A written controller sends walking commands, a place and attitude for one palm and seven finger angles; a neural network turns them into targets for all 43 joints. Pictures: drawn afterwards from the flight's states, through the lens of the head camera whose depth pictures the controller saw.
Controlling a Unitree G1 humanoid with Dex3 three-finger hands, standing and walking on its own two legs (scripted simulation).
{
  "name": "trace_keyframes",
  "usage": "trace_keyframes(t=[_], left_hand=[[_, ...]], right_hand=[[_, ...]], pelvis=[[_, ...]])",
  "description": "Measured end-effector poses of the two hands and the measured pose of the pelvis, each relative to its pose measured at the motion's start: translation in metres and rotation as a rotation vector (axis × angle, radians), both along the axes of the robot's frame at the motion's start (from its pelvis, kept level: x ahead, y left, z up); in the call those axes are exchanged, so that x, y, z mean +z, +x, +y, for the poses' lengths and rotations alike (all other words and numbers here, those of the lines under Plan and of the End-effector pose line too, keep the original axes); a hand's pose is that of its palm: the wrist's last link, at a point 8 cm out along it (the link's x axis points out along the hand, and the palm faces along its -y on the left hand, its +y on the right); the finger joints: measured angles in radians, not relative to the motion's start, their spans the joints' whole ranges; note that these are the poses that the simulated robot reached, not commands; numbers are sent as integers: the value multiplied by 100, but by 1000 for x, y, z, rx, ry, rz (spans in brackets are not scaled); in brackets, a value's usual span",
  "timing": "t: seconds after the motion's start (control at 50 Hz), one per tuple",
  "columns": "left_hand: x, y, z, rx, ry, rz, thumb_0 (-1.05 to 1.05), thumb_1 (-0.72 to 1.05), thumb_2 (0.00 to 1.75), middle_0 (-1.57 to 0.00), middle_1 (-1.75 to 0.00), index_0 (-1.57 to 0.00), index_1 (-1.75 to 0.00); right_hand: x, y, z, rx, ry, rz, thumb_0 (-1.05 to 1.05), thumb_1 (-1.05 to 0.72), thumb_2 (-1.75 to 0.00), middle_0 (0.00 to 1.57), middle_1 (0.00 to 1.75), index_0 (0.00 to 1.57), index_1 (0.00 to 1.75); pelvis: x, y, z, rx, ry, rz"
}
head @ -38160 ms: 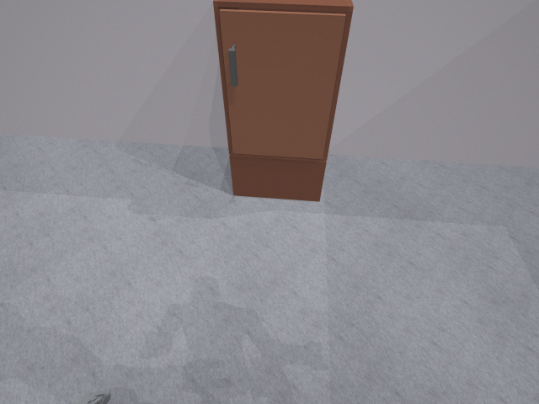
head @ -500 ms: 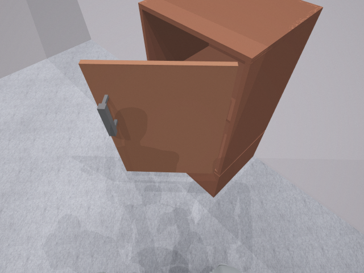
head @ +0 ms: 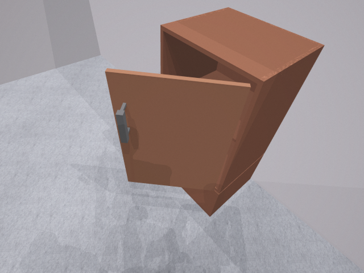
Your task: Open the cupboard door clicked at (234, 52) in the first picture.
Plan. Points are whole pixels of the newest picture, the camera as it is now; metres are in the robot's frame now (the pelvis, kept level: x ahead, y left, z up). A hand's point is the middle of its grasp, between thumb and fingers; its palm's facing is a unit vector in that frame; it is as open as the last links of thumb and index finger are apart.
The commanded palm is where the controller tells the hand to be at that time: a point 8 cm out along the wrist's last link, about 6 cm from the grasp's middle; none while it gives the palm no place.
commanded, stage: come to a stop and stand still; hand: left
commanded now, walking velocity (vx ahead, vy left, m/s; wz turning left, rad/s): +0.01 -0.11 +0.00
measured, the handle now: (124, 123) +0.56 +0.23 -0.04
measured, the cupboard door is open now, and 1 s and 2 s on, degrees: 43 43 43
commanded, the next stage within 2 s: look again from close up in 0.30 s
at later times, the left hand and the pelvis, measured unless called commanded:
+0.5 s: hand out of the picture -0.01 +0.14 -0.17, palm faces +0.02 -0.98 -0.18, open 7.3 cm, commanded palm none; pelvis +0.00 -0.01 +0.00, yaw +0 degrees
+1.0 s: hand out of the picture +0.03 +0.18 -0.17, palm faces +0.00 -0.97 -0.23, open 7.3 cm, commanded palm +0.11 +0.22 -0.07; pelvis +0.01 +0.00 +0.00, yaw -1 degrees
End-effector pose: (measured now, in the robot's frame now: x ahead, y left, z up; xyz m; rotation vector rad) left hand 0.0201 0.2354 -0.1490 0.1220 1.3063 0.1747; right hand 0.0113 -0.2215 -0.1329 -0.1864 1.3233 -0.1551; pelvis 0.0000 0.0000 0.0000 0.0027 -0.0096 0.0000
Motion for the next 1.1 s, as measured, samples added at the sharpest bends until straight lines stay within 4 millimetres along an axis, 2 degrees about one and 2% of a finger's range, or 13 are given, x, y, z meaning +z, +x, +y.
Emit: trace_keyframes(t=[0.12, 0.22, 0.3, 0.42, 0.52, 0.74, 0.88, 1.0, 1.02, 1.04, 1.1], left_hand=[[3, -32, -10, 8, -8, 103, 0, 91, 90, -20, -30, -20, -30], [7, -47, -27, 3, -25, 156, 0, 91, 90, -20, -30, -20, -30], [6, -48, -39, 3, -38, 156, 0, 91, 90, -20, -30, -20, -30], [5, -37, -51, -6, -40, 112, 0, 91, 90, -20, -30, -20, -30], [5, -35, -41, -30, -10, 89, 1, 92, 90, -20, -30, -20, -30], [17, -5, -9, -41, 56, 15, 0, 91, 90, -20, -30, -20, -30], [16, 6, -8, -50, 49, 14, 0, 91, 90, -20, -30, -20, -30], [12, 7, -12, -50, 38, 33, 0, 92, 90, -20, -30, -20, -30], [17, 16, -11, 7, 31, -16, 1, 92, 90, -20, -30, -20, -30], [30, 33, -7, 44, 39, -135, 1, 92, 90, -20, -30, -20, -31], [84, 92, 2, 87, 94, -535, 2, 91, 89, -20, -31, -20, -32]], right_hand=[[-7, -8, 3, -15, 27, 45, 2, -93, -90, 20, 30, 20, 30], [-9, -10, 1, -31, 41, 58, 2, -93, -90, 21, 30, 20, 30], [-10, -12, -2, -30, 47, 66, 2, -93, -90, 20, 30, 20, 30], [-11, -16, -6, -24, 55, 75, 2, -93, -90, 20, 30, 20, 30], [-16, -12, -9, -30, 58, 32, 2, -93, -90, 20, 30, 20, 30], [-20, -17, 8, -12, 92, 34, 2, -93, -90, 20, 30, 20, 30], [-17, -16, 9, -10, 90, 58, 1, -92, -90, 20, 30, 20, 30], [-14, -8, 4, -13, 70, 61, 1, -91, -90, 20, 30, 20, 30], [-12, -2, 1, -17, 59, 30, 1, -91, -90, 20, 30, 20, 30], [-8, 5, -3, -12, 34, -30, 2, -92, -90, 21, 30, 20, 30], [3, 40, -18, -1, -20, -242, 2, -92, -90, 21, 30, 21, 30]], pelvis=[[1, 5, -2, -9, 7, 5], [4, 6, -6, -11, 3, -1], [5, 6, -10, -10, 5, -8], [5, 4, -17, -7, 1, -10], [0, -1, -13, -2, -12, -8], [1, 2, -4, -5, 8, -9], [2, 7, -3, -8, 11, -4], [2, 11, -3, -12, 4, 2], [2, 11, -3, -10, 2, 5], [1, 12, -3, -12, 5, 6], [-1, 14, -1, 10, 7, 15]])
